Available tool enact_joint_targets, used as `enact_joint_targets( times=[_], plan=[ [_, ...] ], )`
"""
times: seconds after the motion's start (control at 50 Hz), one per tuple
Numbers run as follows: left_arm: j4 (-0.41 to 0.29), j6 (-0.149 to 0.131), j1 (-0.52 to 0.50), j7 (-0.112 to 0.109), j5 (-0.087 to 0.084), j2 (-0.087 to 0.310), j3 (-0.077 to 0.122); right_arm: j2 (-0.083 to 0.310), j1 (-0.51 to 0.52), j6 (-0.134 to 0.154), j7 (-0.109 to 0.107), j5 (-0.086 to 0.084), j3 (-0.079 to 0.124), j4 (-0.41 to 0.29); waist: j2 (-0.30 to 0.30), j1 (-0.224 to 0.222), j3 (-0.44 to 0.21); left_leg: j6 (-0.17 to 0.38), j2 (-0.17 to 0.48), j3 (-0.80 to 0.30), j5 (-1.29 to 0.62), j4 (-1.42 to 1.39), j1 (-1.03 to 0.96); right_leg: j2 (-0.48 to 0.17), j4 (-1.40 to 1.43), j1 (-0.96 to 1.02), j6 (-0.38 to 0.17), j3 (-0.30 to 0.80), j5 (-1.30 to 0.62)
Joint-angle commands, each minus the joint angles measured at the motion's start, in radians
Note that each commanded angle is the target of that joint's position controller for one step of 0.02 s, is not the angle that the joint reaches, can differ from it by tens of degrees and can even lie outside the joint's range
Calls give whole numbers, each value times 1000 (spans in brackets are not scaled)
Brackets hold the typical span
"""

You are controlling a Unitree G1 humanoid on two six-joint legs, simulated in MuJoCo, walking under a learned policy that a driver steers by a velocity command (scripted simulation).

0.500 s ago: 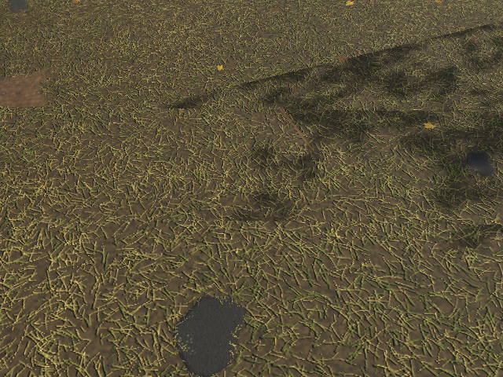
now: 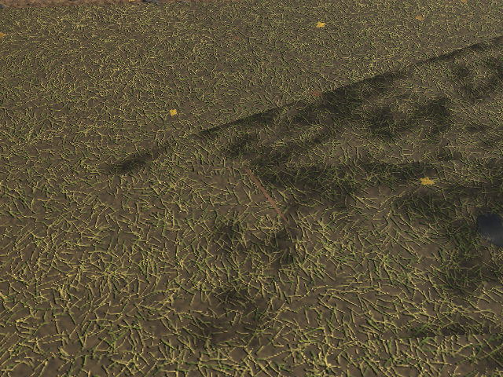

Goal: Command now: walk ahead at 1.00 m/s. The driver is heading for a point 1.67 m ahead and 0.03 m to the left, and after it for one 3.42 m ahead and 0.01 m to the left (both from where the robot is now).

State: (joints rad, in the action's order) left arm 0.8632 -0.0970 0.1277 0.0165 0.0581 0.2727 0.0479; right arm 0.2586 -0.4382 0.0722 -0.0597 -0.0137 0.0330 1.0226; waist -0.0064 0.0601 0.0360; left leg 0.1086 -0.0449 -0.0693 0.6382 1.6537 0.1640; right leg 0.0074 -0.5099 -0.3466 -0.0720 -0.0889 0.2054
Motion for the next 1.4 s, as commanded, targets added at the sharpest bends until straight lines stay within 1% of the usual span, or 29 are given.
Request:
enact_joint_targets(
  times=[0.02,0.06,0.12,0.24,0.28,0.3,0.32,0.34,0.38,0.48,0.58,0.68,0.74,0.76,0.78,0.8,0.82,0.84,0.9,1.02,1.08,1.1,1.12,1.14,1.16,1.22,1.28,1.3,1.4],
  plan=[
    [90,14,454,-21,0,178,67,119,140,35,2,21,3,-138,-42,-217,-242,9,93,-32,-140,112,925,-416,59,873,-240,529,-266],
    [114,-13,404,-29,-4,95,28,88,194,17,37,78,12,-146,10,-122,-85,-14,126,-74,-230,-53,806,-423,97,473,-230,573,-242],
    [89,-36,166,-29,-35,80,15,-2,312,-21,99,61,-24,-246,-67,50,138,-79,194,7,-507,-673,375,-213,310,-217,-146,268,-116],
    [122,-25,307,0,-64,161,37,93,343,-16,93,49,4,-219,-17,4,89,16,48,192,-590,-983,105,-193,250,146,-111,92,-755],
    [122,2,247,-18,-35,178,43,159,-106,-11,80,52,47,-76,-62,225,-130,76,13,150,-545,-936,-278,-174,-288,148,-62,38,-956],
    [109,11,218,-24,-35,130,40,259,-281,-14,67,52,78,-46,74,293,-214,133,167,-81,-202,-1064,-404,-28,-796,9,-40,-8,-390],
    [69,3,419,-10,-81,-15,10,272,-181,-11,78,50,75,-61,407,76,-327,215,394,-679,81,-1334,-568,104,-1068,-306,-19,138,280],
    [48,-2,313,-22,-76,84,23,206,-24,-10,83,39,74,-97,219,60,-135,196,386,-674,37,-1432,-441,36,-1009,-428,-44,171,190],
    [39,9,189,-21,-52,96,35,127,96,4,83,47,60,-109,-6,-1,57,179,328,-422,-214,-1379,-151,-53,-849,-378,-44,196,101],
    [-16,89,67,14,2,31,28,141,65,59,69,23,55,-62,63,-81,122,161,215,-160,-398,-1485,73,-100,-476,-257,27,160,17],
    [-17,23,-22,58,-35,15,24,102,68,99,59,10,42,-45,17,-70,26,63,95,60,-372,-1370,210,-57,-87,81,-13,45,-748],
    [-56,29,-120,23,-7,54,17,124,-56,48,31,53,32,-13,-8,-12,127,62,134,61,-597,-1085,-13,-33,42,8,-14,-41,-566],
    [73,22,351,-15,6,104,46,157,-34,1,0,56,42,5,25,-228,-97,60,102,70,-1045,-368,-198,-73,280,291,-55,30,-619],
    [130,23,494,-9,18,172,70,118,60,-11,9,33,46,-23,-71,-294,-104,44,2,98,-510,184,108,-167,294,525,-146,130,-627],
    [127,20,537,7,4,220,65,19,33,14,17,11,22,-93,-208,-208,-167,59,-52,-25,113,297,570,-276,-213,863,-89,197,-1061],
    [138,17,576,14,-7,204,65,31,-38,36,10,-27,12,-102,-195,-205,-270,73,-8,-90,26,234,777,-372,-217,1030,-127,347,-1049],
    [138,16,505,0,-20,208,78,80,79,49,5,-11,17,-151,-167,-204,-249,79,34,-78,-162,93,962,-444,-5,971,-214,504,-353],
    [112,18,366,-9,-14,101,48,118,180,39,22,27,24,-131,-28,-165,-108,49,87,-36,-235,9,903,-359,162,701,-189,514,43],
    [124,-19,261,-28,-27,32,4,57,303,-17,78,74,9,-204,5,-13,161,-81,187,-35,-346,-489,603,-302,300,20,-188,385,-89],
    [118,-41,255,-8,-75,132,30,62,366,-11,103,34,4,-217,-1,-3,137,-10,89,166,-694,-929,109,-162,402,-17,-126,115,-574],
    [89,-17,102,-15,-42,178,44,183,-291,-18,73,43,83,-7,-52,335,-181,70,4,162,-564,-818,-472,-114,-359,-38,-56,13,-933],
    [97,-12,80,-15,-35,110,41,256,-418,-26,68,47,108,24,171,390,-178,149,108,20,-347,-956,-538,57,-980,-174,-37,-3,-186],
    [52,-29,251,-24,-63,-29,11,224,-299,-5,88,59,83,-14,370,177,-220,186,316,-387,-348,-1069,-563,135,-1242,-393,-55,213,353],
    [7,-35,278,-26,-76,5,8,195,-130,0,90,37,80,-37,284,64,-150,212,389,-632,-185,-1353,-469,77,-1111,-533,-62,196,263],
    [29,-14,185,-22,-52,89,34,120,15,9,86,39,69,-74,27,22,15,197,358,-546,-135,-1350,-241,-7,-984,-491,-54,197,146],
    [16,59,155,-6,-14,18,31,86,73,52,75,38,50,-63,-26,-89,111,182,283,-349,-169,-1311,165,-81,-768,-306,-4,235,121],
    [-39,75,24,24,11,29,26,186,60,87,63,40,79,-34,50,-85,131,152,205,-159,-357,-1386,210,-74,-484,-207,21,107,-111],
    [-60,53,-75,22,-18,44,31,108,43,108,59,37,61,-23,-18,-57,164,114,155,-104,-402,-1327,166,-83,-322,-284,11,144,-278],
    [-15,14,-36,50,-20,-29,-15,54,3,78,55,19,39,-15,4,-44,35,37,58,75,-304,-1109,273,3,-29,197,8,-29,-824]
  ],
)
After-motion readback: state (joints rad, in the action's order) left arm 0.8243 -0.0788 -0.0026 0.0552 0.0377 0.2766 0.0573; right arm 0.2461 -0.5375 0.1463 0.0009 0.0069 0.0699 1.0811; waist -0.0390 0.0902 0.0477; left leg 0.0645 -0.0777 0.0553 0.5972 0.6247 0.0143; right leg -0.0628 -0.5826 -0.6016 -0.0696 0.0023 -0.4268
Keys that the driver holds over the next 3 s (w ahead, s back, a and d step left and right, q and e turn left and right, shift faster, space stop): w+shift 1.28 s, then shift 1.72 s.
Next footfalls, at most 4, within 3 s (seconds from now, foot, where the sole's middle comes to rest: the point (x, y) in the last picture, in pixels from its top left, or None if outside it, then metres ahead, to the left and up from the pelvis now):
0.28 left None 0.46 0.10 -0.77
0.76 right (268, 264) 0.88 -0.07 -0.92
1.08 left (213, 182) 1.24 0.11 -0.92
1.52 right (248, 127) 1.69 -0.04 -1.07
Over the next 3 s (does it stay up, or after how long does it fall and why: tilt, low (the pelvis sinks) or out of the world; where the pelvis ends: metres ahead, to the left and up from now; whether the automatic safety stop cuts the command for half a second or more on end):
stays up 1.72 0.07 -0.30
